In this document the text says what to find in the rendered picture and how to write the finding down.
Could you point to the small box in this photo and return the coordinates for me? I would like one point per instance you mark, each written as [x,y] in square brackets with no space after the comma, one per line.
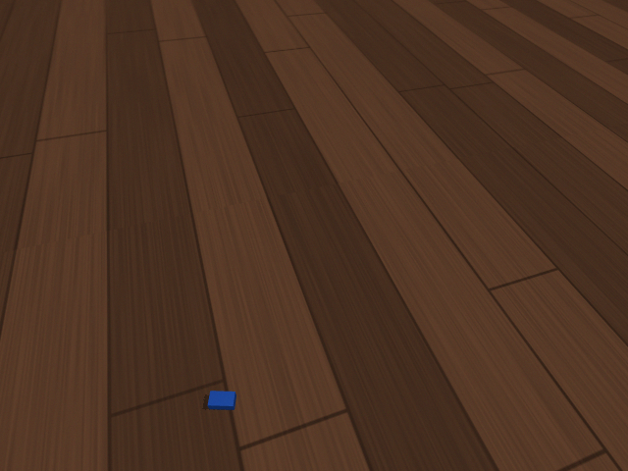
[222,400]

